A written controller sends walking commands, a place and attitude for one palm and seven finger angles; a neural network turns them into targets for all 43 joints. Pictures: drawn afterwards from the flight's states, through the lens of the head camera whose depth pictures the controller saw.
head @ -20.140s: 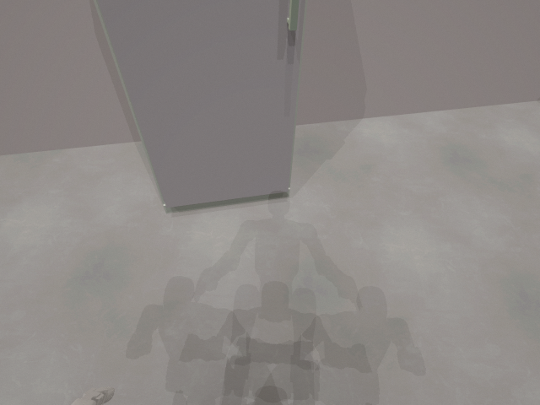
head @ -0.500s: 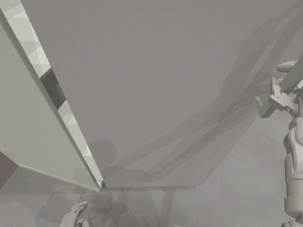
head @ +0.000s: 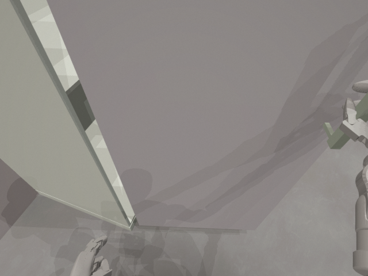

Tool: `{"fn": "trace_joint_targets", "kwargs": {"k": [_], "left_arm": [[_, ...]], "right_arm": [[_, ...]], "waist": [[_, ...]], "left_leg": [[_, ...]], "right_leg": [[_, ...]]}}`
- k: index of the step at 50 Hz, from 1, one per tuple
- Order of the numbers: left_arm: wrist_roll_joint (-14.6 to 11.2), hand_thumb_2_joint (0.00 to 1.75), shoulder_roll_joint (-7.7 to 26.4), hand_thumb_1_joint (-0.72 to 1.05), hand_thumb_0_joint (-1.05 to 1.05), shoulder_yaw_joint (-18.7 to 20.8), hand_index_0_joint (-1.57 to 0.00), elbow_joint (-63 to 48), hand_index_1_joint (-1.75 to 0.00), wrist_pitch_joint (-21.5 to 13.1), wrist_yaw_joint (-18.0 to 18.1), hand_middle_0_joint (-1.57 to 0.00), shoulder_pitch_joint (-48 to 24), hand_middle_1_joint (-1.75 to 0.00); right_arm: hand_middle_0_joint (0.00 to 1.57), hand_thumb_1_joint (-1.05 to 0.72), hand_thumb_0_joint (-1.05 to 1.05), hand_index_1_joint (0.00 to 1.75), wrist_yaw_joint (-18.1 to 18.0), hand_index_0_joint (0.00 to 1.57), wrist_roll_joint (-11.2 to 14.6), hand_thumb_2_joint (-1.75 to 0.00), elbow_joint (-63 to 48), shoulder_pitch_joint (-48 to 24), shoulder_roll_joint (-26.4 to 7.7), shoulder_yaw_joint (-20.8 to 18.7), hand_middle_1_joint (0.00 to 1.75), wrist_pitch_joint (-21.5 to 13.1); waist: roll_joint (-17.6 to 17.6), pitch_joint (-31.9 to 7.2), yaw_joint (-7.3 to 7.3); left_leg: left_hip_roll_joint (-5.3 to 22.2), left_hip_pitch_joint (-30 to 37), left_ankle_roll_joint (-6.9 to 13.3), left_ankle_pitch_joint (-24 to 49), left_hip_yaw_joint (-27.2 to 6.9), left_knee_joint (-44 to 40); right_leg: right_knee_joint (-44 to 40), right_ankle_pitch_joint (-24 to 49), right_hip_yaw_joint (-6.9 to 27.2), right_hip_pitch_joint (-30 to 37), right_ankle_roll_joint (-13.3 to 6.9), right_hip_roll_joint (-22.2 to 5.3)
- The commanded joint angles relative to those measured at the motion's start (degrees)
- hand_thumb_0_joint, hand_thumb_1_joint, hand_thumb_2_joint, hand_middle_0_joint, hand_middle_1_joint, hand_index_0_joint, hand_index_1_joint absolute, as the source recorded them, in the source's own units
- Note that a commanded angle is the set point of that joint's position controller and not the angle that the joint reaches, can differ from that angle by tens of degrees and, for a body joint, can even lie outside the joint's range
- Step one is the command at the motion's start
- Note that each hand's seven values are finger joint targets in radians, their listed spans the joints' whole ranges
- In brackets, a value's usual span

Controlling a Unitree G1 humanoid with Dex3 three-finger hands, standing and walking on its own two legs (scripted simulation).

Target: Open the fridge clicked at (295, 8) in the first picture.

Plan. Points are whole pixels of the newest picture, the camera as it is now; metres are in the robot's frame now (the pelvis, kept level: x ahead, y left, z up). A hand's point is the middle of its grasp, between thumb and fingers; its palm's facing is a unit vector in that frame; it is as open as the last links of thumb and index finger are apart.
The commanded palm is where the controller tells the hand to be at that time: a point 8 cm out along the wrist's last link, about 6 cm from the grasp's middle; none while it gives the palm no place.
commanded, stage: stop walking and hold the door back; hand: right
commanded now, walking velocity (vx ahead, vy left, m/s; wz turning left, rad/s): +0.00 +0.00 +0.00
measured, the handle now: out of the picture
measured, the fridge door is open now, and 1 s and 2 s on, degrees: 72 71 71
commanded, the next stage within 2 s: loosen the grip on the handle in 0.08 s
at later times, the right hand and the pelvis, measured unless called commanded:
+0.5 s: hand (353, 120) +0.37 -0.27 +0.19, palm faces +0.41 +0.89 -0.21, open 11.2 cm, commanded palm +0.33 -0.31 +0.19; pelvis +0.00 +0.00 +0.00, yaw +2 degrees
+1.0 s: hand (364, 122) +0.38 -0.30 +0.18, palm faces +0.43 +0.87 -0.22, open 14.6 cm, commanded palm +0.34 -0.34 +0.18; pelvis +0.03 +0.00 +0.00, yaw +1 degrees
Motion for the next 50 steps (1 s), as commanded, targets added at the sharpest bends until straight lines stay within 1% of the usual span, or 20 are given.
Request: {"fn": "trace_joint_targets", "kwargs": {"k": [1,4,6,8,9,10,11,12,13,16,17,21,26,29,35,39,42,43,44,50], "left_arm": [[-0.31,0.9,8.74,0.9,0.0,3.21,-0.2,-5.41,-0.3,-2.69,1.71,-0.2,-2.93,-0.3],[-0.43,0.9,9.4,0.9,0.0,3.26,-0.2,-5.19,-0.3,-2.55,2.04,-0.2,-3.52,-0.3],[-0.1,0.9,9.46,0.9,0.0,3.0,-0.2,-5.76,-0.3,-2.3,1.9,-0.2,-4.48,-0.3],[-0.1,0.9,9.57,0.9,0.0,3.14,-0.2,-6.17,-0.3,-2.07,2.03,-0.2,-4.85,-0.3],[0.54,0.9,12.05,0.9,0.0,7.42,-0.2,-6.35,-0.3,-3.77,-0.37,-0.2,-0.52,-0.3],[3.03,0.9,9.19,0.9,0.0,5.95,-0.2,-6.43,-0.3,-6.65,-0.92,-0.2,-2.64,-0.3],[-0.02,0.9,10.69,0.9,0.0,7.22,-0.2,-6.46,-0.3,-7.05,-1.13,-0.2,0.56,-0.3],[0.24,0.9,11.13,0.9,0.0,6.43,-0.2,-6.68,-0.3,-6.52,-0.96,-0.2,-1.79,-0.3],[0.29,0.9,10.04,0.9,0.0,6.12,-0.2,-6.07,-0.3,-6.06,-1.3,-0.2,-1.79,-0.3],[0.26,0.9,9.96,0.9,0.0,4.9,-0.2,-9.03,-0.3,-5.25,-1.75,-0.2,-3.43,-0.3],[0.07,0.9,10.35,0.9,0.0,4.85,-0.2,-9.49,-0.3,-5.07,-1.5,-0.2,-3.82,-0.3],[-0.11,0.9,10.2,0.9,0.0,4.33,-0.2,-9.95,-0.3,-4.85,-0.56,-0.2,-4.84,-0.3],[-0.3,0.9,10.21,0.9,0.0,3.91,-0.2,-7.72,-0.3,-5.25,0.95,-0.2,-4.34,-0.3],[0.12,0.9,10.48,0.9,0.0,4.36,-0.2,-6.55,-0.3,-5.17,1.5,-0.2,-3.23,-0.3],[0.04,0.9,10.12,0.9,0.0,4.32,-0.2,-5.99,-0.3,-4.56,1.53,-0.2,-2.52,-0.3],[-0.07,0.9,9.94,0.9,0.0,4.35,-0.2,-6.05,-0.3,-3.8,1.43,-0.2,-2.0,-0.3],[0.14,0.9,9.72,0.9,0.0,4.68,-0.2,-6.91,-0.3,-3.55,1.37,-0.2,-2.42,-0.3],[0.17,0.9,10.08,0.9,0.0,4.75,-0.2,-6.14,-0.3,-3.11,1.51,-0.2,-1.67,-0.3],[0.24,0.9,9.75,0.9,0.0,4.55,-0.2,-6.55,-0.3,-2.87,1.38,-0.2,-1.67,-0.3],[-0.02,0.9,9.9,0.9,0.0,4.61,-0.2,-6.9,-0.3,-1.86,1.78,-0.2,-1.61,-0.3]], "right_arm": [[0.45,-0.9,0.0,1.4,-1.97,0.45,-0.47,-0.9,-3.03,-26.07,-18.8,-6.51,1.4,-2.07],[0.45,-0.9,0.0,1.4,-1.54,0.45,-0.41,-0.9,-2.53,-26.21,-17.36,-4.5,1.4,-2.46],[0.45,-0.9,0.0,1.4,-1.21,0.45,-0.53,-0.9,-2.86,-25.94,-15.41,-2.73,1.4,-3.07],[0.45,-0.9,0.0,1.4,-1.37,0.45,-0.18,-0.9,-3.63,-23.48,-15.51,-3.1,1.4,-3.52],[0.45,-0.9,0.0,1.4,0.48,0.45,-8.0,-0.9,-4.29,-65.06,-48.41,-25.86,1.4,-4.92],[0.45,-0.78,0.0,1.4,4.61,0.45,-7.2,-0.84,13.62,-45.54,-15.84,-4.68,1.4,0.06],[0.45,-0.66,0.0,1.4,6.79,0.45,-4.32,-0.78,8.17,-31.68,-13.49,-9.26,1.4,0.24],[0.45,-0.54,0.0,1.4,7.77,0.45,-1.08,-0.73,2.39,-29.63,-14.26,-9.79,1.4,-0.88],[0.45,-0.42,0.0,1.4,7.26,0.45,0.1,-0.67,4.11,-22.2,-13.5,-9.88,1.4,-1.5],[0.45,-0.05,0.0,1.4,3.78,0.45,-1.83,-0.49,0.07,-22.91,-12.04,-5.35,1.4,-4.04],[0.45,0.07,0.0,1.4,2.78,0.45,-2.37,-0.43,-0.02,-22.66,-13.46,-6.07,1.4,-4.74],[0.42,0.55,0.0,1.37,1.38,0.42,-2.06,-0.2,-3.33,-24.64,-14.66,-5.66,1.37,-7.16],[0.36,0.55,0.0,1.28,1.93,0.36,-1.18,-0.2,-2.9,-27.87,-14.65,-3.88,1.28,-6.6],[0.32,0.55,0.0,1.23,2.07,0.32,-0.21,-0.2,-3.65,-24.17,-18.94,-8.89,1.23,-6.44],[0.25,0.55,0.0,1.15,4.01,0.25,2.75,-0.2,-4.91,-20.44,-15.72,-8.43,1.15,-4.75],[0.25,0.55,0.0,1.15,4.02,0.25,2.58,-0.2,-4.11,-17.63,-15.45,-8.85,1.15,-3.45],[0.25,0.55,0.0,1.15,4.2,0.25,2.11,-0.2,-9.02,-18.65,-15.46,-8.41,1.15,-3.92],[0.25,0.55,0.0,1.15,3.62,0.25,1.75,-0.2,-7.82,-18.26,-19.26,-11.97,1.15,-4.22],[0.25,0.55,0.0,1.15,3.92,0.25,1.82,-0.2,-7.24,-17.39,-17.51,-10.56,1.15,-4.13],[0.25,0.55,0.0,1.15,6.33,0.25,2.15,-0.2,-6.61,-18.36,-20.21,-11.95,1.15,-4.83]], "waist": [[7.22,-15.12,-1.25],[2.82,-15.65,-1.41],[-2.41,-15.06,-1.44],[-3.17,-14.27,-1.64],[9.13,-11.33,-4.71],[7.03,-28.76,1.03],[2.72,-32.04,-2.18],[-9.06,-33.83,-4.75],[-15.19,-28.66,-5.66],[0.8,-15.36,-2.77],[3.4,-14.39,-2.71],[1.67,-14.63,-2.48],[0.03,-13.46,-0.95],[-0.33,-17.83,-2.24],[1.39,-19.09,-2.22],[2.37,-18.91,-2.33],[-0.2,-22.56,-2.54],[0.55,-21.75,-2.9],[0.59,-21.69,-2.69],[-1.62,-21.66,-2.29]], "left_leg": [[14.47,3.91,2.61,17.72,-14.02,-8.64],[10.44,1.98,-0.16,13.55,-9.27,-6.31],[6.71,-0.67,-1.81,5.37,-6.65,-5.85],[5.19,1.5,-2.25,3.98,-5.9,-5.85],[8.13,0.68,-2.3,15.66,-11.76,-11.69],[1.89,3.98,1.81,31.62,-2.44,0.59],[1.49,-0.21,0.59,26.58,-0.66,0.92],[1.75,-0.96,0.18,21.7,-2.14,-0.77],[1.81,-1.97,0.55,16.52,-2.02,-2.36],[1.16,-7.17,-0.3,2.72,-1.86,-4.17],[1.22,-7.86,-0.51,-0.72,-2.37,-4.45],[1.52,-8.22,-0.62,-6.02,-4.27,-5.15],[1.77,-9.1,-0.9,-7.23,-5.31,-6.29],[1.69,-6.17,-0.82,-2.1,-5.47,-5.41],[1.59,-4.98,-1.42,10.54,-4.29,-2.5],[1.47,-5.19,-1.51,12.34,-3.85,-1.58],[1.28,-4.63,-1.34,14.79,-3.79,-0.39],[1.25,-4.11,-1.25,15.59,-3.8,-0.28],[1.3,-4.1,-1.45,16.87,-3.94,-0.02],[1.0,-4.9,-1.18,16.73,-3.78,0.22]], "right_leg": [[1.26,-3.58,4.29,2.8,-0.14,1.07],[-5.12,9.38,5.52,8.97,-1.18,-0.69],[-7.68,9.88,9.28,10.1,-2.48,-3.96],[-9.93,8.65,10.99,7.74,-3.22,-5.02],[-2.33,11.73,5.23,4.82,-4.44,-2.44],[-7.97,25.29,0.87,12.05,-2.21,4.77],[-4.81,30.98,2.99,18.57,-1.6,3.79],[-4.96,28.53,3.07,24.05,-0.38,3.89],[-5.09,23.46,3.16,23.23,0.19,3.79],[-8.0,3.3,3.32,10.6,-1.52,3.39],[-8.64,-0.87,3.42,9.24,-1.87,3.37],[-8.49,-6.59,2.88,8.43,-2.3,3.82],[-7.36,-7.51,2.66,7.95,-2.55,4.26],[-5.8,-1.65,2.5,8.46,-2.78,4.29],[-3.09,7.75,1.88,8.61,-2.67,4.63],[-2.53,9.2,2.09,7.98,-2.65,4.66],[-1.79,12.06,2.04,10.22,-2.64,4.76],[-1.59,12.65,2.1,9.41,-2.72,4.55],[-1.39,13.14,1.96,9.12,-2.78,4.78],[-1.02,13.73,2.19,9.64,-2.69,4.62]]}}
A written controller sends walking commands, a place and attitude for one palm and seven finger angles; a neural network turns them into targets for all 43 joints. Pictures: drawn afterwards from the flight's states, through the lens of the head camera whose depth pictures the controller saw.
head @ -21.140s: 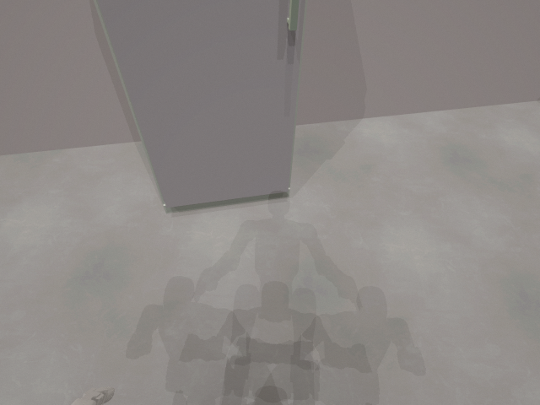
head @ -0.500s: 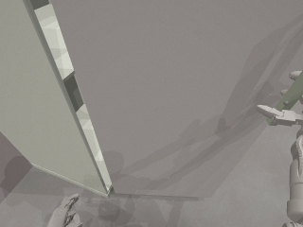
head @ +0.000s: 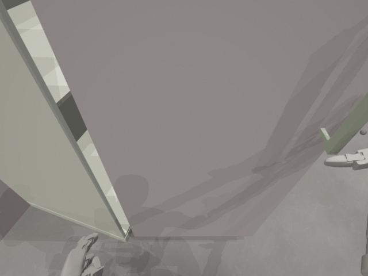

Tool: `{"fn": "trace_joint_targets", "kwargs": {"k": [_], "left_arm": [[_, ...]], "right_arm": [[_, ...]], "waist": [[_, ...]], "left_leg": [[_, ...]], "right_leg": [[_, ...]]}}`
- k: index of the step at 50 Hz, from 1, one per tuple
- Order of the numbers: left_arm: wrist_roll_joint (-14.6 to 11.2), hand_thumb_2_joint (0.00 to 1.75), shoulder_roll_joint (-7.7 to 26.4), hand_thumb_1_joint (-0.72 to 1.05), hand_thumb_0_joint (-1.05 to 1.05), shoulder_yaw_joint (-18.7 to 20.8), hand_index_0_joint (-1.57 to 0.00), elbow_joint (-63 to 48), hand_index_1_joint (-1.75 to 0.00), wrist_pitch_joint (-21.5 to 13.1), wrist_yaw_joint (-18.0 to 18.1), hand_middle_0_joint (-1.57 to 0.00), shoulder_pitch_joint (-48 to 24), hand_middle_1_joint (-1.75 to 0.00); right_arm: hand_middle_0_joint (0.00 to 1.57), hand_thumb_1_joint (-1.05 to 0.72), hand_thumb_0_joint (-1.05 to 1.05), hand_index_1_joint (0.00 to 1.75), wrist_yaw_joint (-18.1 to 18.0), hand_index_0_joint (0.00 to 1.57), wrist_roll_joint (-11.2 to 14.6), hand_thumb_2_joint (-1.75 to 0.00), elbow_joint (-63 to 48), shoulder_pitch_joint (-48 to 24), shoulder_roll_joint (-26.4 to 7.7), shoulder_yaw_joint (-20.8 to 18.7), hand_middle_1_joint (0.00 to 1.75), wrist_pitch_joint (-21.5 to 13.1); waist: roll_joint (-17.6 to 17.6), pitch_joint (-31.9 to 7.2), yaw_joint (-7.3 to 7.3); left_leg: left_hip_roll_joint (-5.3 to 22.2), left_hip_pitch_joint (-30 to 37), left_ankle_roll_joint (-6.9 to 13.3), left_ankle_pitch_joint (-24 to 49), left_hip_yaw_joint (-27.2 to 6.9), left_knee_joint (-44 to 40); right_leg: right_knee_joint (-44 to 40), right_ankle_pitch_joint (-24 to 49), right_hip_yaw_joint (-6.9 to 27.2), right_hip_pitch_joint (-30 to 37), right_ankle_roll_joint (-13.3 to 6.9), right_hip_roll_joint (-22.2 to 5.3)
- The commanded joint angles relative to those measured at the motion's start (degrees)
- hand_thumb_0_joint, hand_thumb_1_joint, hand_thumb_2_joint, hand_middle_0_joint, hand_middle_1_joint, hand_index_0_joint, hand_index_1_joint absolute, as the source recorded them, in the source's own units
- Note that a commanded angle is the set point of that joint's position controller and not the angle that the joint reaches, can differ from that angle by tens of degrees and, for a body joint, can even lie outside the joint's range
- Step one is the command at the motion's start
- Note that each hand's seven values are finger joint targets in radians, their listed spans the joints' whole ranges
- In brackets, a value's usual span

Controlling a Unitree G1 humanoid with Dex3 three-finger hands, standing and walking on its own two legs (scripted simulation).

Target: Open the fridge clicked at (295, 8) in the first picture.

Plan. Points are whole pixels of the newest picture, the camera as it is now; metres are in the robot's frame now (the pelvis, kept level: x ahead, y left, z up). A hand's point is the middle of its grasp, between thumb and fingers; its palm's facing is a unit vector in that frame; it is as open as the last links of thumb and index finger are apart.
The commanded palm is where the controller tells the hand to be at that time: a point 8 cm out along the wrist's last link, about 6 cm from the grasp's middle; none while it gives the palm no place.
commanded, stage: slip the hand off the handle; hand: right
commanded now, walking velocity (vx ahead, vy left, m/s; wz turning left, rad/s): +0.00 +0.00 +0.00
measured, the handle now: out of the picture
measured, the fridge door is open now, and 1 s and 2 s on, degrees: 71 71 71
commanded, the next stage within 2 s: draw the hand back to the body in 1.14 s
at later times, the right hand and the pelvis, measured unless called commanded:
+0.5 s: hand out of the picture +0.34 -0.36 +0.19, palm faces +0.45 +0.86 -0.24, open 14.7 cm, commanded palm +0.29 -0.39 +0.19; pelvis +0.00 -0.01 +0.00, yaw +0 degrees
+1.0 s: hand out of the picture +0.25 -0.36 +0.18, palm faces +0.46 +0.85 -0.24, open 14.7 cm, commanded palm +0.20 -0.39 +0.19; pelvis -0.01 -0.01 +0.00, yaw -2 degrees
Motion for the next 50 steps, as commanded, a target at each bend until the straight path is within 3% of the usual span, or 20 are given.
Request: {"fn": "trace_joint_targets", "kwargs": {"k": [1,3,5,6,9,12,14,17,19,21,23,29,33,34,37,39,44,46,48,50], "left_arm": [[-0.06,0.9,7.98,0.9,0.0,2.93,-0.2,-6.98,-0.3,-1.71,1.13,-0.2,-0.97,-0.3],[-0.19,0.9,8.17,0.9,0.0,2.96,-0.2,-6.44,-0.3,-1.31,1.38,-0.2,-0.54,-0.3],[-0.24,0.9,8.12,0.9,0.0,2.9,-0.2,-7.08,-0.3,-1.34,1.26,-0.2,-0.67,-0.3],[-0.3,0.9,8.25,0.9,0.0,3.09,-0.2,-6.91,-0.3,-1.3,1.43,-0.2,-0.57,-0.3],[-0.31,0.9,8.57,0.9,0.0,3.05,-0.2,-6.62,-0.3,-1.25,1.6,-0.2,0.18,-0.3],[-0.4,0.9,8.85,0.9,0.0,3.06,-0.2,-6.53,-0.3,-1.3,1.81,-0.2,0.25,-0.3],[-0.3,0.9,9.12,0.9,0.0,2.95,-0.2,-6.09,-0.3,-1.19,1.9,-0.2,1.05,-0.3],[-0.27,0.9,8.99,0.9,0.0,2.93,-0.2,-6.52,-0.3,-1.22,1.98,-0.2,0.76,-0.3],[-0.22,0.9,9.36,0.9,0.0,2.97,-0.2,-6.08,-0.3,-1.18,2.04,-0.2,1.79,-0.3],[-0.21,0.9,9.43,0.9,0.0,2.97,-0.2,-6.48,-0.3,-1.14,2.0,-0.2,1.66,-0.3],[-0.23,0.9,9.03,0.9,0.0,2.89,-0.2,-6.65,-0.3,-1.23,1.96,-0.2,1.56,-0.3],[-0.62,0.9,8.72,0.9,0.0,3.01,-0.2,-8.81,-0.3,-2.18,1.56,-0.2,-0.21,-0.3],[-0.54,0.9,8.43,0.9,0.0,2.64,-0.2,-8.66,-0.3,-2.82,1.89,-0.2,-1.47,-0.3],[-0.54,0.9,8.05,0.9,0.0,2.54,-0.2,-9.14,-0.3,-3.17,1.76,-0.2,-2.03,-0.3],[-0.53,0.9,7.72,0.9,0.0,2.36,-0.2,-9.07,-0.3,-3.85,2.03,-0.2,-3.19,-0.3],[-0.51,0.9,7.49,0.9,0.0,2.16,-0.2,-8.8,-0.3,-4.34,2.08,-0.2,-3.56,-0.3],[-0.72,0.9,7.42,0.9,0.0,1.48,-0.2,-8.44,-0.3,-5.65,2.75,-0.2,-4.8,-0.3],[-0.84,0.9,7.65,0.9,0.0,1.38,-0.2,-8.17,-0.3,-6.08,3.17,-0.2,-5.14,-0.3],[-0.68,0.9,7.42,0.9,0.0,1.11,-0.2,-8.17,-0.3,-6.54,3.17,-0.2,-5.45,-0.3],[-0.7,0.9,7.38,0.9,0.0,1.05,-0.2,-8.48,-0.3,-6.97,3.07,-0.2,-5.73,-0.3]], "right_arm": [[0.25,0.55,0.0,1.15,1.26,0.25,0.91,-0.2,-12.05,-18.41,-19.66,-6.34,1.15,-3.8],[0.25,0.55,0.0,1.15,2.11,0.25,1.31,-0.2,-10.56,-17.98,-21.11,-7.62,1.15,-4.04],[0.25,0.55,0.0,1.15,3.48,0.25,1.84,-0.2,-11.87,-18.76,-20.01,-6.13,1.15,-4.31],[0.25,0.55,0.0,1.15,3.79,0.25,2.07,-0.2,-11.01,-18.13,-21.54,-7.67,1.15,-4.32],[0.25,0.55,0.0,1.15,4.74,0.25,2.56,-0.2,-10.28,-19.37,-20.61,-6.44,1.15,-4.53],[0.25,0.55,0.0,1.15,5.61,0.25,2.91,-0.2,-9.31,-18.79,-22.97,-8.3,1.15,-4.65],[0.25,0.55,0.0,1.15,5.86,0.25,3.07,-0.2,-6.83,-18.82,-24.63,-9.81,1.15,-4.91],[0.25,0.55,0.0,1.15,6.79,0.25,3.18,-0.2,-7.83,-19.35,-25.31,-9.95,1.15,-5.57],[0.25,0.55,0.0,1.15,7.2,0.25,3.37,-0.2,-5.26,-18.72,-27.51,-12.07,1.15,-6.19],[0.25,0.55,0.0,1.15,8.24,0.25,3.39,-0.2,-5.86,-18.5,-28.37,-12.45,1.15,-6.75],[0.25,0.55,0.0,1.15,8.78,0.25,3.63,-0.2,-7.52,-18.33,-26.41,-10.78,1.15,-7.33],[0.25,0.55,0.0,1.15,8.64,0.25,6.4,-0.2,-13.71,-6.14,-22.3,-10.88,1.15,-5.9],[0.25,0.55,0.0,1.15,6.61,0.25,6.93,-0.2,-18.57,-2.83,-24.71,-14.66,1.15,-4.54],[0.25,0.55,0.0,1.15,6.37,0.25,7.02,-0.2,-19.71,-1.56,-22.8,-13.72,1.15,-4.31],[0.25,0.55,0.0,1.15,6.22,0.25,7.01,-0.2,-23.06,-0.76,-22.77,-14.0,1.15,-4.11],[0.25,0.55,0.0,1.15,6.4,0.25,7.22,-0.2,-23.77,0.73,-20.36,-12.16,1.15,-3.97],[0.25,0.55,0.0,1.15,7.86,0.25,7.88,-0.2,-24.62,1.24,-18.15,-9.62,1.15,-3.0],[0.25,0.55,0.0,1.15,8.43,0.25,8.1,-0.2,-24.5,-0.67,-19.02,-9.84,1.15,-2.63],[0.25,0.55,0.0,1.15,8.45,0.25,8.22,-0.2,-26.01,1.28,-19.49,-10.57,1.15,-2.58],[0.25,0.55,0.0,1.15,8.82,0.25,8.38,-0.2,-26.85,2.41,-19.27,-10.52,1.15,-2.58]], "waist": [[-2.55,-15.86,-0.28],[-2.29,-14.8,-0.28],[-4.67,-16.23,-0.03],[-4.46,-15.84,-0.13],[-3.55,-15.42,0.74],[-4.04,-15.36,0.35],[-2.36,-14.64,0.28],[-5.2,-16.37,0.17],[-3.22,-15.67,0.07],[-4.5,-16.84,-0.15],[-6.75,-16.91,-0.3],[-4.5,-15.99,-1.76],[-4.02,-13.67,-2.8],[-4.18,-13.8,-2.55],[-5.14,-12.73,-2.16],[-5.18,-11.62,-1.68],[-5.65,-8.88,-1.15],[-4.6,-8.42,-0.82],[-5.42,-8.85,-1.84],[-5.12,-10.21,-1.69]], "left_leg": [[-0.69,0.04,-0.68,21.19,-2.13,-4.46],[-0.72,-0.21,-0.67,20.97,-2.15,-4.7],[-0.82,-0.51,-0.54,21.65,-2.02,-4.21],[-0.95,-0.86,-0.5,21.19,-1.97,-4.33],[-1.1,-2.26,-0.55,20.36,-1.65,-4.33],[-1.15,-2.65,-0.48,18.87,-1.61,-4.46],[-1.13,-2.58,-0.52,18.11,-1.58,-4.52],[-1.21,-2.82,-0.49,17.84,-1.71,-4.15],[-1.32,-2.77,-0.53,17.33,-1.6,-4.12],[-1.43,-2.82,-0.46,17.7,-1.52,-3.71],[-1.53,-3.57,-0.19,16.24,-1.38,-3.91],[-1.84,-2.8,-0.2,15.33,-0.37,-4.23],[-1.67,-1.96,-0.24,13.21,-0.37,-5.06],[-1.62,-1.98,-0.29,13.38,-0.27,-4.82],[-1.69,-2.87,-0.33,11.8,-0.31,-5.2],[-1.62,-3.6,-0.33,10.65,-0.37,-5.61],[-1.41,-4.92,-0.26,7.42,-0.44,-6.48],[-1.38,-5.41,-0.33,6.16,-0.46,-6.74],[-1.21,-4.16,-0.13,6.39,-0.68,-7.1],[-1.19,-3.59,-0.19,7.46,-0.59,-6.83]], "right_leg": [[-1.99,16.12,1.85,12.29,-1.82,2.0],[-1.9,15.74,1.9,11.61,-1.95,1.81],[-1.55,16.89,2.11,12.59,-1.78,2.07],[-1.44,16.84,2.19,12.63,-1.75,1.9],[-1.21,16.56,2.66,12.77,-1.88,1.82],[-1.34,15.65,2.95,12.35,-1.75,1.83],[-1.47,14.55,3.22,10.9,-1.82,1.77],[-1.1,14.89,3.06,11.61,-1.8,1.94],[-1.0,14.25,3.38,10.27,-1.87,1.76],[-0.85,15.15,3.38,10.86,-1.87,1.84],[-0.93,14.7,3.67,12.01,-1.88,1.64],[-2.09,14.59,4.37,12.39,-1.79,1.47],[-3.2,11.86,4.37,11.17,-1.6,1.38],[-3.37,12.02,4.4,11.26,-1.6,1.54],[-3.72,10.75,4.4,12.04,-1.48,1.48],[-3.65,9.28,4.41,12.21,-1.53,1.46],[-4.48,5.08,5.24,12.14,-1.37,1.63],[-4.99,3.29,5.75,12.07,-1.26,1.61],[-4.8,3.48,5.56,12.19,-1.33,1.69],[-4.56,5.0,5.55,12.67,-1.28,1.94]]}}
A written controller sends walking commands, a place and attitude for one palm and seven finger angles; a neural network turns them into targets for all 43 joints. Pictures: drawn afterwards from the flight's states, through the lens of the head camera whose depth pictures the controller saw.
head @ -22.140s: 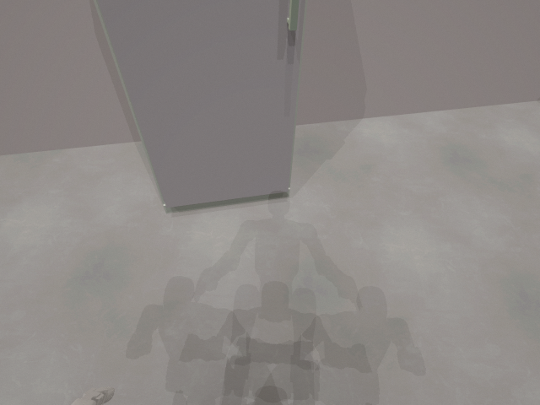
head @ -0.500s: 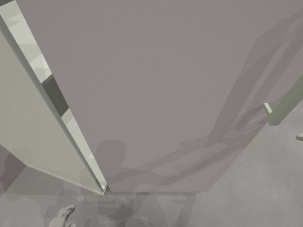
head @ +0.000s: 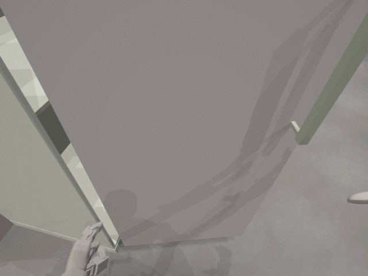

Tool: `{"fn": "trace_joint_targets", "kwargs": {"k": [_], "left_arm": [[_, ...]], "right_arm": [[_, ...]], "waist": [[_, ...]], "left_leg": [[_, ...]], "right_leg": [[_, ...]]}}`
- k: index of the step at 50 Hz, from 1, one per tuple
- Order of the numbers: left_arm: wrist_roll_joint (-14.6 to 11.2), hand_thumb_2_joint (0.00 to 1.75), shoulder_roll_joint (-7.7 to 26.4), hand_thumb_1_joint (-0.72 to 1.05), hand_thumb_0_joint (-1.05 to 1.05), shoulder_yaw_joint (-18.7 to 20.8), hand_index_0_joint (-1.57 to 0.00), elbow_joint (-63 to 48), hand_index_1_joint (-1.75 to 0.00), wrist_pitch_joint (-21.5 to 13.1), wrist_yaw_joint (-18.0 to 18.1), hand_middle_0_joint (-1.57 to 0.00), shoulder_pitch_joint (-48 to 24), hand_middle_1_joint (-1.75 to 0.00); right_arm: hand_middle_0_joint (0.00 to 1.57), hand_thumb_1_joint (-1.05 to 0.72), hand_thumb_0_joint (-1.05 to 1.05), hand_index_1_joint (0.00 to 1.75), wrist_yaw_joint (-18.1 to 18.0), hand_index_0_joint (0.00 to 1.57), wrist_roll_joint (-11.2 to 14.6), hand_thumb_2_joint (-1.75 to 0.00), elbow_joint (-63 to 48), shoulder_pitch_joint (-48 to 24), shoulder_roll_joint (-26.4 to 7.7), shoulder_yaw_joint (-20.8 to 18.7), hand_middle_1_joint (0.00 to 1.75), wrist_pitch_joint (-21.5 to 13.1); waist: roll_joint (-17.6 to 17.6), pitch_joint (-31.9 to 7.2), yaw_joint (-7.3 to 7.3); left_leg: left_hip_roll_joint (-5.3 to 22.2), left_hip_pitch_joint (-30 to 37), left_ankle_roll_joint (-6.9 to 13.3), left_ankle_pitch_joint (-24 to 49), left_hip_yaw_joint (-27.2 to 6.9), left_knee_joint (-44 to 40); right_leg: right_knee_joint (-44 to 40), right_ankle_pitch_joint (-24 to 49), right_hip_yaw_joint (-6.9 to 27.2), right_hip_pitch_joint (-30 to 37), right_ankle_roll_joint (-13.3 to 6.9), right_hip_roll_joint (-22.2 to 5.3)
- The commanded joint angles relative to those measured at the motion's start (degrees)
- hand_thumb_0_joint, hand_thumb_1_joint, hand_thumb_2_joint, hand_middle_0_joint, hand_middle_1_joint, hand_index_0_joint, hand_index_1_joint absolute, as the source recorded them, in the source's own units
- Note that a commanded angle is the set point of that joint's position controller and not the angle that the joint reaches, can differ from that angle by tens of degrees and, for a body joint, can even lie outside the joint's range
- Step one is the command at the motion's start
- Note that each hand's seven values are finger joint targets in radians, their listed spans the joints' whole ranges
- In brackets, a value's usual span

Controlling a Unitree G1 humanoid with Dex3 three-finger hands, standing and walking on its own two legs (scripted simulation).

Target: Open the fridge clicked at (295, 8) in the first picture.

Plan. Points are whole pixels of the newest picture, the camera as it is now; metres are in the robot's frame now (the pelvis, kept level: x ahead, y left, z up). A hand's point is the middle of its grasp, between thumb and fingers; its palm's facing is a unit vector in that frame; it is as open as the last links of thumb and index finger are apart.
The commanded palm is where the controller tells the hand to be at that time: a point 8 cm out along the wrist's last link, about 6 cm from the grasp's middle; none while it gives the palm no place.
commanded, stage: slip the hand off the handle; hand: right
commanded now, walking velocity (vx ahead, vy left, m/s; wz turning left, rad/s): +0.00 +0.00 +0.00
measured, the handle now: (331, 75) +0.41 -0.26 +0.26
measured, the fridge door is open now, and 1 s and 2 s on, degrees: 71 71 71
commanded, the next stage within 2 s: draw the hand back to the body in 0.14 s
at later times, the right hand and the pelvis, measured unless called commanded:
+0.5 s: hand out of the picture +0.24 -0.30 +0.18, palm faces +0.13 +0.99 -0.12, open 14.7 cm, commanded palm +0.18 -0.35 +0.19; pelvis +0.00 +0.01 +0.01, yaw +0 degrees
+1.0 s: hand out of the picture +0.21 -0.31 +0.16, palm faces +0.51 +0.78 -0.35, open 13.3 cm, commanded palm +0.16 -0.33 +0.19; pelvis +0.01 -0.01 +0.01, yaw +0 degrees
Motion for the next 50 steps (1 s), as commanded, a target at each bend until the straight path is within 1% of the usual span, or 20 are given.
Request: {"fn": "trace_joint_targets", "kwargs": {"k": [1,8,13,14,16,18,19,23,25,28,32,35,38,39,40,41,42,45,47,50], "left_arm": [[0.12,0.9,7.56,0.9,0.0,2.77,-0.2,-8.13,-0.3,-3.95,0.96,-0.2,-4.6,-0.3],[0.17,0.9,7.17,0.9,0.0,2.65,-0.2,-8.34,-0.3,-4.95,0.48,-0.2,-5.32,-0.3],[0.04,0.9,7.1,0.9,0.0,2.57,-0.2,-7.76,-0.3,-5.87,0.85,-0.2,-5.6,-0.3],[-1.67,0.9,8.32,0.9,0.0,2.18,-0.2,-7.67,-0.3,-6.42,1.55,-0.2,-5.96,-0.3],[-2.51,0.9,8.51,0.9,0.0,1.79,-0.2,-8.79,-0.3,-7.37,3.04,-0.2,-7.25,-0.3],[-2.8,0.9,8.22,0.9,0.0,0.95,-0.2,-9.1,-0.3,-8.24,3.38,-0.2,-7.79,-0.3],[-2.95,0.9,8.21,0.9,0.0,0.9,-0.2,-9.47,-0.3,-8.83,3.2,-0.2,-7.57,-0.3],[-2.77,0.9,8.27,0.9,0.0,0.54,-0.2,-10.38,-0.3,-9.82,1.53,-0.2,-7.45,-0.3],[-2.76,0.9,8.16,0.9,0.0,0.85,-0.2,-11.08,-0.3,-10.27,0.62,-0.2,-6.5,-0.3],[-3.1,0.9,8.0,0.9,0.0,0.95,-0.2,-11.66,-0.3,-10.47,-0.21,-0.2,-7.15,-0.3],[-3.44,0.9,8.85,0.9,0.0,1.48,-0.2,-12.19,-0.3,-10.84,-0.05,-0.2,-6.78,-0.3],[-3.14,0.9,8.55,0.9,0.0,1.29,-0.2,-12.52,-0.3,-11.62,0.29,-0.2,-6.8,-0.3],[-2.62,0.9,8.18,0.9,0.0,0.95,-0.2,-11.97,-0.3,-12.48,0.68,-0.2,-7.43,-0.3],[0.3,0.9,8.11,0.9,0.0,2.1,-0.2,-10.44,-0.3,-12.0,-0.8,-0.2,-5.41,-0.3],[0.41,0.9,7.74,0.9,0.0,2.12,-0.2,-9.89,-0.3,-12.05,-1.3,-0.2,-5.32,-0.3],[0.35,0.9,7.37,0.9,0.0,2.47,-0.2,-9.72,-0.3,-11.42,-1.62,-0.2,-5.45,-0.3],[0.36,0.9,7.57,0.9,0.0,2.67,-0.2,-9.64,-0.3,-10.75,-1.88,-0.2,-5.65,-0.3],[0.87,0.9,7.56,0.9,0.0,3.34,-0.2,-9.01,-0.3,-9.88,-2.08,-0.2,-5.6,-0.3],[1.02,0.9,7.21,0.9,0.0,3.49,-0.2,-8.65,-0.3,-9.53,-2.11,-0.2,-5.93,-0.3],[1.13,0.9,7.27,0.9,0.0,3.74,-0.2,-8.1,-0.3,-8.48,-1.96,-0.2,-6.03,-0.3]], "right_arm": [[0.25,0.55,0.0,1.15,0.29,0.25,1.25,-0.2,-15.27,-13.02,-17.13,-5.06,1.15,-3.34],[0.25,0.55,0.0,1.15,-0.06,0.25,2.81,-0.2,-19.23,-3.68,-17.82,-8.99,1.15,-3.02],[0.25,0.55,0.0,1.15,-0.13,0.25,2.91,-0.2,-20.31,-6.32,-15.3,-6.32,1.15,-2.64],[0.25,0.55,0.0,1.15,5.22,0.25,7.99,-0.2,-12.29,-3.85,-12.62,-3.05,1.15,3.23],[0.25,0.55,0.0,1.15,9.91,0.25,10.12,-0.2,-17.68,-9.43,-17.6,-5.35,1.15,7.71],[0.25,0.55,0.0,1.15,12.83,0.25,11.2,-0.2,-17.5,-7.66,-19.21,-6.59,1.15,11.58],[0.25,0.55,0.0,1.15,14.53,0.25,11.89,-0.2,-17.41,-7.2,-18.9,-5.87,1.15,13.05],[0.25,0.55,0.0,1.15,18.63,0.25,14.03,-0.2,-17.74,-4.29,-24.35,-12.32,1.15,14.36],[0.25,0.55,0.0,1.15,18.42,0.25,15.17,-0.2,-16.1,0.06,-22.62,-13.57,1.15,13.98],[0.25,0.55,0.0,1.15,17.6,0.25,15.53,-0.2,-14.98,2.63,-18.55,-11.45,1.15,14.49],[0.25,0.55,0.0,1.15,17.62,0.25,14.58,-0.2,-16.58,0.44,-16.69,-7.6,1.15,15.82],[0.25,0.48,0.0,1.11,16.37,0.25,13.56,-0.24,-23.0,-0.65,-16.83,-6.64,1.11,14.85],[0.24,0.37,0.0,1.04,14.7,0.24,13.28,-0.29,-27.46,0.85,-19.42,-9.77,1.04,13.0],[0.24,0.33,0.0,1.02,1.35,0.24,1.38,-0.31,-31.75,1.0,-23.28,-9.28,1.02,8.68],[0.24,0.3,0.0,1.0,-4.06,0.24,0.63,-0.32,-27.7,8.97,-13.42,-4.35,1.0,7.8],[0.24,0.26,0.0,0.98,-7.61,0.24,-0.85,-0.34,-28.15,13.47,-9.79,-2.31,0.98,6.95],[0.24,0.22,0.0,0.96,-10.16,0.24,-1.9,-0.36,-31.47,13.27,-10.63,-2.81,0.96,5.6],[0.24,0.12,0.0,0.89,-14.64,0.24,-4.33,-0.41,-37.34,12.64,-10.67,-2.24,0.89,2.3],[0.23,0.04,0.0,0.85,-16.03,0.23,-5.29,-0.44,-37.5,13.27,-8.55,-0.42,0.85,1.15],[0.23,-0.07,0.0,0.79,-17.09,0.23,-6.15,-0.5,-36.49,13.67,-6.77,1.35,0.79,0.58]], "waist": [[-5.07,-9.97,0.93],[-4.11,-8.87,-0.86],[-4.23,-6.28,0.46],[-3.91,-8.63,1.71],[-3.85,-9.74,0.99],[-4.05,-8.99,0.15],[-4.19,-8.5,0.75],[-3.37,-6.93,-0.33],[-1.14,-7.12,-0.33],[-3.09,-4.18,-0.4],[-2.68,-3.37,0.84],[-3.73,-5.04,0.79],[-4.39,-6.06,-0.15],[-5.56,0.78,-1.37],[-3.55,2.38,0.18],[-3.41,2.47,-0.36],[-5.86,0.46,-0.49],[-5.92,-3.89,-0.21],[-6.81,-3.02,-0.02],[-2.91,-1.93,0.23]], "left_leg": [[-1.85,-5.46,0.7,8.03,-2.15,-6.18],[-1.79,-3.47,0.69,9.94,-1.83,-6.48],[-1.71,-5.81,0.5,7.36,-2.09,-7.03],[-0.98,-2.81,0.41,7.52,-2.45,-8.18],[-0.9,-0.42,0.11,9.83,-2.91,-9.28],[-0.66,1.34,0.13,12.28,-3.27,-10.08],[-0.53,1.16,0.04,13.61,-3.06,-10.02],[-0.05,2.48,-0.43,15.85,-5.09,-10.91],[-0.05,2.05,-0.57,17.03,-4.26,-10.11],[0.43,0.0,-0.73,13.11,-5.82,-10.92],[0.18,-2.54,-1.0,8.77,-5.46,-10.9],[-0.11,-2.32,-0.35,8.09,-4.76,-10.43],[-0.35,-0.72,0.06,9.02,-4.51,-10.59],[0.18,-1.49,0.85,8.21,-4.72,-14.52],[0.62,-1.97,0.91,7.37,-3.1,-14.15],[0.68,-1.31,0.88,6.39,-2.78,-13.61],[0.9,-0.44,0.98,5.58,-3.13,-13.27],[1.13,2.3,1.0,6.19,-3.28,-12.95],[1.01,2.27,1.06,6.03,-3.07,-12.55],[0.92,2.92,0.95,7.38,-2.88,-12.77]], "right_leg": [[-6.02,6.16,3.71,12.62,-0.3,1.05],[-5.9,7.77,3.15,11.8,-0.17,1.06],[-5.83,5.22,3.17,11.5,-0.21,1.17],[-7.42,3.22,3.58,12.62,-0.08,0.74],[-7.74,5.09,3.75,14.1,-0.7,1.0],[-7.82,7.19,3.8,14.63,-0.86,0.94],[-8.04,8.17,4.03,15.17,-0.91,0.94],[-6.94,9.94,4.58,14.3,-0.76,0.97],[-6.72,10.2,4.44,13.35,-0.53,0.97],[-6.14,7.11,4.08,12.39,0.03,0.57],[-6.58,5.05,4.24,12.54,-0.31,0.47],[-6.9,4.86,4.55,14.08,-0.44,0.43],[-7.0,6.18,4.7,15.13,-0.54,0.37],[-7.7,5.92,4.42,10.82,-0.21,0.86],[-9.16,4.39,4.19,11.54,0.34,0.35],[-10.03,2.53,4.15,12.09,0.43,-0.05],[-10.83,1.13,4.03,13.06,0.4,-0.02],[-11.92,1.78,3.52,15.7,-0.15,-0.37],[-12.97,1.27,3.61,16.62,-0.26,-0.54],[-13.73,3.31,3.72,17.07,-0.59,-0.76]]}}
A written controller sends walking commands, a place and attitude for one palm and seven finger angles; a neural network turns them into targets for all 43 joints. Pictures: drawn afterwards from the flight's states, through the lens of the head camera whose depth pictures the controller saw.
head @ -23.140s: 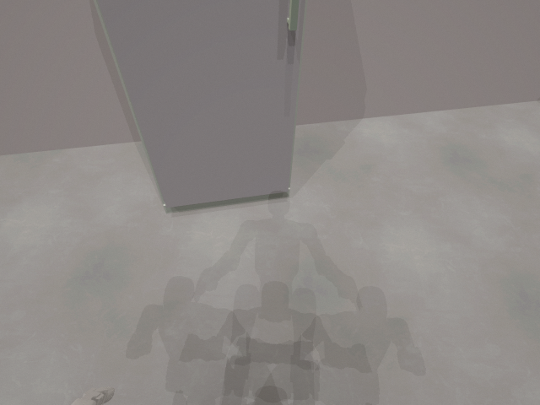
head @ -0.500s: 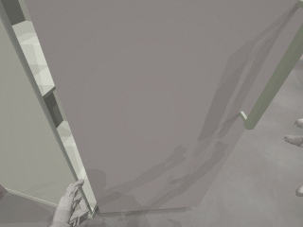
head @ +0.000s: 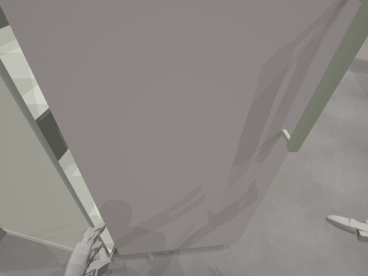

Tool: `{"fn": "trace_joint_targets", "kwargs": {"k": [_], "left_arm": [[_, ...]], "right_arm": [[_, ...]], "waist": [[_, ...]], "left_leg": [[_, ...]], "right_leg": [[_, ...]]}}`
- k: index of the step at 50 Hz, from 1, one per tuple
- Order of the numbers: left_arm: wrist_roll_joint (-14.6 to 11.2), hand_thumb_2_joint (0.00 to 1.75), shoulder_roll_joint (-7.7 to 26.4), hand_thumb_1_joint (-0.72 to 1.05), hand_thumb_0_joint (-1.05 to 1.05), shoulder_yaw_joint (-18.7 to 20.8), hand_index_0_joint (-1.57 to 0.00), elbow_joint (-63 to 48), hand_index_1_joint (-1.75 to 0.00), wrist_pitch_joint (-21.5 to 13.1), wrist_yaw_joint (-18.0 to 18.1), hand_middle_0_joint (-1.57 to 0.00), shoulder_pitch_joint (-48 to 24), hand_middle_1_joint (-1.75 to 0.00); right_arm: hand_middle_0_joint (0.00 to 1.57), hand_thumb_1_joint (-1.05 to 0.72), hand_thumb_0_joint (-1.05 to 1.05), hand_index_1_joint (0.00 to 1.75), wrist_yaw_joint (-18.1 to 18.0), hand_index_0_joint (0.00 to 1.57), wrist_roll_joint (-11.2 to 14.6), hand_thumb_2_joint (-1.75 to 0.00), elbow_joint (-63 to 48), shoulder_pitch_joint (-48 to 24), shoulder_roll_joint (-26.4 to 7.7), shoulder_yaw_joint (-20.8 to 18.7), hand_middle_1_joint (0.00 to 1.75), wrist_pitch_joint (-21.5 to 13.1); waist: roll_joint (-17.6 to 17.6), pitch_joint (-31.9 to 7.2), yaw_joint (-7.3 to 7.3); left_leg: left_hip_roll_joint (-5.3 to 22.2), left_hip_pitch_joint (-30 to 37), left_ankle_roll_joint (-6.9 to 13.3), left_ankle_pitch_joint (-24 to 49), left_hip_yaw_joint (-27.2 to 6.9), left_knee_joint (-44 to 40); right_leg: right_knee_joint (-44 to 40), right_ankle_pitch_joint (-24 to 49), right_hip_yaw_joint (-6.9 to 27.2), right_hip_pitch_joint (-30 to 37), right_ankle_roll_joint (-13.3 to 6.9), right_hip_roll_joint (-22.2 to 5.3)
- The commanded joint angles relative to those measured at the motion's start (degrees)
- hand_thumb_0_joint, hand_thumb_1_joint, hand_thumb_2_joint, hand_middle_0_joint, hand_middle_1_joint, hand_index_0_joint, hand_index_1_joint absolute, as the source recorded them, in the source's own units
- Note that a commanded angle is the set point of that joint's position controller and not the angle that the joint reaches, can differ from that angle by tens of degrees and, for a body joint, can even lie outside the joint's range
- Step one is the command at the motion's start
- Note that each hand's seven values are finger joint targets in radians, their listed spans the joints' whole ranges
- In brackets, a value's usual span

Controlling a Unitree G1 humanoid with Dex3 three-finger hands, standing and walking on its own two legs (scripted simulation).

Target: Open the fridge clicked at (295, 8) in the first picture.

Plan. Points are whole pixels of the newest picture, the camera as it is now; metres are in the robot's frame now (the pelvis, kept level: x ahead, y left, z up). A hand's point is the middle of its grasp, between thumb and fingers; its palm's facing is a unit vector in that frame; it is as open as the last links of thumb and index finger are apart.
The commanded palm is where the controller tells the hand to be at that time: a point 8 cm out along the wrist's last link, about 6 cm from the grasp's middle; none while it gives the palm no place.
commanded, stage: draw the hand back to the body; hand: right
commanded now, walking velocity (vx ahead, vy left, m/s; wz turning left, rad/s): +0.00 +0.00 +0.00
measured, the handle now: (317, 86) +0.40 -0.26 +0.25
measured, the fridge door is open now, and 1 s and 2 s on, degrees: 71 71 71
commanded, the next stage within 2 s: step back with the hand held close in 0.84 s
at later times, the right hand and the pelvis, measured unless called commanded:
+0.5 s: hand (344, 198) +0.21 -0.26 +0.16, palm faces +0.44 +0.82 -0.38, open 8.4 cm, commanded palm +0.16 -0.30 +0.18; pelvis +0.02 +0.00 +0.00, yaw +1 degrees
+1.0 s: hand (334, 196) +0.21 -0.24 +0.16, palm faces +0.44 +0.81 -0.39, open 7.4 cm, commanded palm +0.17 -0.28 +0.18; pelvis +0.02 +0.02 +0.01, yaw +1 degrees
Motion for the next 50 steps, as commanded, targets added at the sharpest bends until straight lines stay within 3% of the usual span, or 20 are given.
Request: {"fn": "trace_joint_targets", "kwargs": {"k": [1,4,9,14,22,23,27,32,34,39,42,47,48,49,50], "left_arm": [[0.13,0.9,7.2,0.9,0.0,3.45,-0.2,-8.55,-0.3,-2.1,0.81,-0.2,-8.16,-0.3],[0.24,0.9,7.02,0.9,0.0,3.56,-0.2,-8.52,-0.3,-0.86,0.62,-0.2,-8.47,-0.3],[0.5,0.9,6.43,0.9,0.0,3.4,-0.2,-9.15,-0.3,0.52,0.19,-0.2,-8.9,-0.3],[0.56,0.9,6.03,0.9,0.0,3.33,-0.2,-10.01,-0.3,1.99,-0.13,-0.2,-9.14,-0.3],[0.56,0.9,5.62,0.9,0.0,3.32,-0.2,-11.22,-0.3,2.79,-0.25,-0.2,-9.42,-0.3],[0.68,0.9,5.86,0.9,0.0,3.32,-0.2,-11.08,-0.3,2.83,-0.09,-0.2,-9.64,-0.3],[0.56,0.9,5.5,0.9,0.0,3.35,-0.2,-11.26,-0.3,3.31,0.29,-0.2,-9.43,-0.3],[0.7,0.9,5.43,0.9,0.0,3.35,-0.2,-11.18,-0.3,3.38,0.53,-0.2,-9.61,-0.3],[0.72,0.9,5.45,0.9,0.0,3.44,-0.2,-10.94,-0.3,3.56,0.67,-0.2,-9.66,-0.3],[0.82,0.9,5.34,0.9,0.0,3.41,-0.2,-11.05,-0.3,3.55,0.62,-0.2,-9.74,-0.3],[0.8,0.9,5.22,0.9,0.0,3.41,-0.2,-11.2,-0.3,3.49,0.58,-0.2,-9.94,-0.3],[0.74,0.9,5.07,0.9,0.0,3.42,-0.2,-11.17,-0.3,3.73,0.58,-0.2,-9.96,-0.3],[0.83,0.9,5.45,0.9,0.0,3.32,-0.2,-11.0,-0.3,3.6,0.67,-0.2,-10.28,-0.3],[0.7,0.9,6.13,0.9,0.0,3.13,-0.2,-12.41,-0.3,5.1,0.3,-0.2,-10.27,-0.3],[1.02,0.9,4.61,0.9,0.0,2.88,-0.2,-10.57,-0.3,6.37,0.24,-0.2,-9.61,-0.3]], "right_arm": [[0.23,-0.1,0.0,0.77,-3.34,0.23,-1.52,-0.51,-12.79,-8.35,-12.25,-4.82,0.77,-5.25],[0.22,-0.21,0.0,0.7,-3.37,0.22,-1.83,-0.57,-12.39,-6.47,-10.66,-3.44,0.7,-5.3],[0.22,-0.39,0.0,0.6,-3.23,0.22,-1.99,-0.65,-14.75,-3.64,-9.8,-2.77,0.6,-5.33],[0.21,-0.57,0.0,0.49,-2.79,0.21,-1.65,-0.74,-14.66,-0.12,-9.69,-3.29,0.49,-4.92],[0.2,-0.86,0.0,0.32,-2.52,0.2,-1.87,-0.88,-19.7,0.51,-8.54,-1.32,0.32,-4.71],[0.2,-0.9,0.0,0.3,-2.58,0.2,-1.92,-0.9,-19.82,0.69,-8.83,-1.49,0.3,-4.64],[0.2,-0.9,0.0,0.3,-2.68,0.2,-1.64,-0.9,-18.66,0.45,-9.09,-1.86,0.3,-4.22],[0.2,-0.9,0.0,0.3,-2.7,0.2,-1.68,-0.9,-18.83,0.04,-9.26,-1.99,0.3,-4.23],[0.2,-0.9,0.0,0.3,-2.52,0.2,-1.5,-0.9,-16.9,1.29,-8.25,-1.29,0.3,-3.92],[0.2,-0.9,0.0,0.3,-2.43,0.2,-1.63,-0.9,-18.12,1.25,-9.09,-1.88,0.3,-4.06],[0.2,-0.9,0.0,0.3,-2.36,0.2,-1.47,-0.9,-18.72,0.83,-9.52,-2.27,0.3,-4.25],[0.2,-0.9,0.0,0.3,-2.17,0.2,-1.46,-0.9,-18.84,1.15,-9.36,-2.19,0.3,-4.22],[0.2,-0.9,0.0,0.3,-2.16,0.2,-1.56,-0.9,-19.97,-2.29,-9.31,-1.26,0.3,-4.33],[0.2,-0.9,0.0,0.3,-2.89,0.2,-2.5,-0.9,-24.36,-10.86,-17.36,-8.79,0.3,-6.71],[0.2,-0.9,0.0,0.3,-2.31,0.2,-2.76,-0.9,-17.26,-4.57,-12.09,-4.93,0.3,-6.67]], "waist": [[-2.22,-4.52,0.82],[-0.16,-3.92,0.69],[-2.3,-3.8,0.17],[-0.2,-2.14,-0.12],[-2.95,-3.77,0.12],[-1.95,-3.23,0.02],[-0.01,-2.52,0.28],[-1.2,-3.43,0.05],[0.77,-2.14,0.15],[-0.96,-3.02,-0.15],[0.97,-3.68,-0.23],[-0.53,-3.55,-0.19],[0.2,-3.46,0.07],[2.16,2.71,1.96],[6.78,2.21,2.62]], "left_leg": [[0.54,-6.08,1.62,5.58,-1.99,-5.47],[0.52,-5.0,1.71,7.83,-1.79,-5.62],[0.46,-3.34,1.88,10.0,-1.69,-5.89],[0.4,-2.59,1.77,10.95,-1.65,-6.83],[0.32,-2.32,1.6,12.43,-1.89,-7.06],[0.31,-2.29,1.64,12.31,-1.83,-7.58],[0.4,-3.01,1.28,12.52,-2.05,-7.95],[0.55,-2.5,1.21,13.88,-2.23,-8.16],[0.7,-2.8,1.0,14.78,-2.34,-8.71],[0.82,-2.13,1.03,16.58,-2.55,-8.62],[0.66,-1.86,0.86,16.49,-2.45,-8.44],[0.78,-1.76,0.77,17.6,-2.58,-8.43],[0.78,-1.63,0.77,17.38,-2.59,-8.92],[4.0,-8.09,-0.72,23.43,-8.1,-12.63],[5.83,-7.3,-0.76,27.1,-7.26,-11.64]], "right_leg": [[-7.87,2.74,4.38,8.3,-0.1,-1.5],[-8.14,5.72,4.4,8.77,-0.11,-1.78],[-8.87,9.25,4.58,9.95,0.38,-1.93],[-9.1,9.77,4.06,9.01,0.45,-1.91],[-8.46,11.32,3.37,10.92,0.43,-1.57],[-8.58,11.22,3.34,10.9,0.29,-1.65],[-8.16,10.03,2.7,10.77,-0.03,-1.24],[-7.62,11.03,2.24,11.61,-0.26,-0.87],[-7.42,11.23,1.98,11.29,-0.46,-1.04],[-7.18,12.54,1.73,11.96,-0.64,-0.72],[-7.29,12.49,1.86,11.97,-0.57,-0.63],[-7.17,13.1,1.43,12.15,-0.59,-0.46],[-7.36,12.95,1.59,12.24,-0.69,-0.38],[-2.99,10.48,2.05,7.79,-1.61,-1.6],[-0.94,10.39,2.38,6.33,-1.56,-1.53]]}}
